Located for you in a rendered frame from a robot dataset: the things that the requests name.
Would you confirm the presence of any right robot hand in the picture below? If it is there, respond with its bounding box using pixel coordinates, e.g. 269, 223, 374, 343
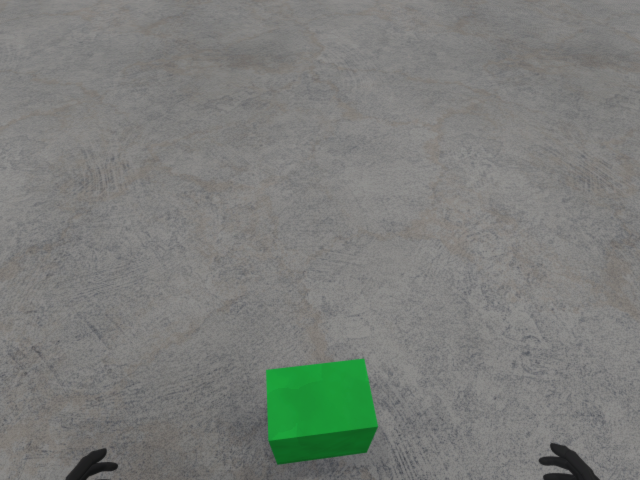
539, 443, 600, 480

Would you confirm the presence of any carton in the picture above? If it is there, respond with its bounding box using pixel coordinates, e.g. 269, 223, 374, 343
266, 359, 378, 465

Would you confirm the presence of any left robot hand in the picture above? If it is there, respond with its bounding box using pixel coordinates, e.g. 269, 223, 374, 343
65, 448, 118, 480

